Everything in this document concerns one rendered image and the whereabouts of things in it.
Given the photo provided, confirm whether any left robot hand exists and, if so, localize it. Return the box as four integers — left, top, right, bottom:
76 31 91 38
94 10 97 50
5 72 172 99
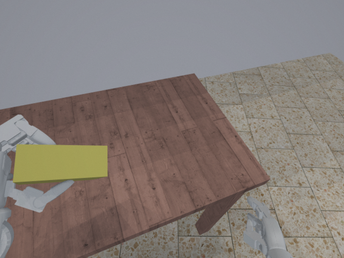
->
0 114 74 213

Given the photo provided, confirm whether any right robot hand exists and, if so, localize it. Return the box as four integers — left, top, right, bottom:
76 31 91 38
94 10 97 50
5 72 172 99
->
243 196 287 256

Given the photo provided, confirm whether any left robot forearm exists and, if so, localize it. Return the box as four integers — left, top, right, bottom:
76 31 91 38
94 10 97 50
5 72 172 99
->
0 207 14 258

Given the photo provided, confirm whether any table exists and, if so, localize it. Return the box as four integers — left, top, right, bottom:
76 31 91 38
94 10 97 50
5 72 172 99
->
0 74 270 258

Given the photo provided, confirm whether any sponge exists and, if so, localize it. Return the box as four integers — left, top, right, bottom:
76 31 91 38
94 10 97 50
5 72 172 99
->
13 144 108 185

